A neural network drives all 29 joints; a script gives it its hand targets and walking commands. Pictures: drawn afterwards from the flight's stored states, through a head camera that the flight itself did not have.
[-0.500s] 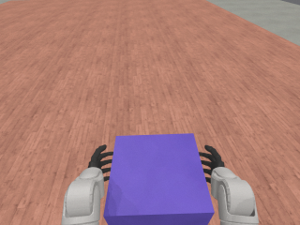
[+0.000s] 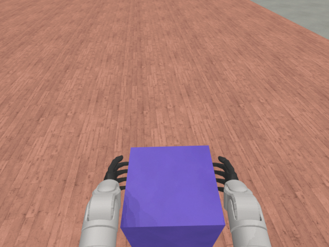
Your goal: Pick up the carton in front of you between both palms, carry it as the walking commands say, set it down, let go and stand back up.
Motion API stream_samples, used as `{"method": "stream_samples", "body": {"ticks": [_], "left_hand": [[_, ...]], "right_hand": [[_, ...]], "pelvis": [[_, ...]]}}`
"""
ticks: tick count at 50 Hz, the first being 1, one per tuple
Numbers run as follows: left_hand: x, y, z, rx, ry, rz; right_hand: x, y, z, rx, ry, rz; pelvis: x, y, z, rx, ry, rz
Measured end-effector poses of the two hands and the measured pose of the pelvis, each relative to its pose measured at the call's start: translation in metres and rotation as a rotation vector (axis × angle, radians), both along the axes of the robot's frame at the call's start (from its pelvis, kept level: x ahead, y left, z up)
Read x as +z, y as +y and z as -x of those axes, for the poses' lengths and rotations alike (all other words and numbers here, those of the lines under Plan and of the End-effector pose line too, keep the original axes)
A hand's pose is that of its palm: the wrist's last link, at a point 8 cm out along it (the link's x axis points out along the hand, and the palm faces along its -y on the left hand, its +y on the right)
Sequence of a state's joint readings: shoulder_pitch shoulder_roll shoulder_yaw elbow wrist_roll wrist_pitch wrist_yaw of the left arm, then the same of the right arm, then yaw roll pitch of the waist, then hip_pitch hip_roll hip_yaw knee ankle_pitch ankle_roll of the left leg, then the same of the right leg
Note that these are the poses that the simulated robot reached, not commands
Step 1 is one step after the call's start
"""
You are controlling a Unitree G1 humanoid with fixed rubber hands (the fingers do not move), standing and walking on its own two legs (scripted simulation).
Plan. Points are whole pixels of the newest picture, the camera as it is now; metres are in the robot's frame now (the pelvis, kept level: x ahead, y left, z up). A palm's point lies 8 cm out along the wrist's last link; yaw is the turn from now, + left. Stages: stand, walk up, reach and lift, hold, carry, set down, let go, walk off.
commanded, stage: carry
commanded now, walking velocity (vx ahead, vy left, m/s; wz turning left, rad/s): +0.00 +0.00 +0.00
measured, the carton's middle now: (171, 202) +0.29 +0.00 -0.06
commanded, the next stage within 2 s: hold in 0.78 s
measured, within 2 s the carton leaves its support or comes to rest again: neither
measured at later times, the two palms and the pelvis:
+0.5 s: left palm (107, 190) +0.27 +0.15 +0.04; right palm (232, 191) +0.27 -0.14 +0.04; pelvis -0.02 +0.00 +0.00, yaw +0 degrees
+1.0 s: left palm (96, 202) +0.24 +0.17 +0.05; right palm (226, 197) +0.25 -0.13 +0.04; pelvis -0.03 +0.00 +0.01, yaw +3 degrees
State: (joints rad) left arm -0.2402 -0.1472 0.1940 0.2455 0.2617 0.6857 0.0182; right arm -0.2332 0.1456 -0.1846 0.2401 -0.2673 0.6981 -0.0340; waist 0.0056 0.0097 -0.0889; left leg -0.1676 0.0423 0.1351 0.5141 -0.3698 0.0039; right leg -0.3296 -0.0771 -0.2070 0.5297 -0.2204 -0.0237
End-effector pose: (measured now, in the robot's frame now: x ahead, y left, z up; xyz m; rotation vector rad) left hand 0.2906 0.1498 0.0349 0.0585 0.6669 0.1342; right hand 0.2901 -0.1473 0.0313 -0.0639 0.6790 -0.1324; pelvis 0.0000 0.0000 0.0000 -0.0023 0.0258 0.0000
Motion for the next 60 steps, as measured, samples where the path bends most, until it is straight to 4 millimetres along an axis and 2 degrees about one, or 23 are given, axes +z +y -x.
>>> {"method": "stream_samples", "body": {"ticks": [9,19,39,46,53,60], "left_hand": [[0.010,0.001,0.007,0.005,-0.034,0.009],[0.008,0.003,0.017,0.005,-0.011,0.005],[0.009,0.005,0.024,0.007,-0.013,0.003],[0.011,0.013,0.040,0.021,-0.006,-0.009],[0.015,0.022,0.056,0.080,-0.012,-0.009],[0.010,0.017,0.047,0.120,-0.007,0.013]], "right_hand": [[0.009,0.001,0.008,-0.010,-0.033,-0.012],[0.007,0.003,0.017,-0.006,-0.009,-0.008],[0.008,0.005,0.025,-0.007,-0.010,-0.007],[0.009,0.012,0.035,0.027,-0.005,-0.012],[0.011,0.023,0.035,0.077,-0.011,-0.015],[0.006,0.019,0.020,0.054,-0.002,-0.062]], "pelvis": [[0.000,0.002,0.008,0.001,0.002,-0.002],[0.001,0.003,0.015,0.001,-0.002,-0.002],[0.001,0.005,0.023,0.002,-0.002,-0.003],[0.009,0.004,0.029,0.043,-0.107,0.000],[0.009,-0.001,0.039,0.071,-0.149,-0.004],[0.003,-0.011,0.052,0.123,-0.165,-0.010]]}}
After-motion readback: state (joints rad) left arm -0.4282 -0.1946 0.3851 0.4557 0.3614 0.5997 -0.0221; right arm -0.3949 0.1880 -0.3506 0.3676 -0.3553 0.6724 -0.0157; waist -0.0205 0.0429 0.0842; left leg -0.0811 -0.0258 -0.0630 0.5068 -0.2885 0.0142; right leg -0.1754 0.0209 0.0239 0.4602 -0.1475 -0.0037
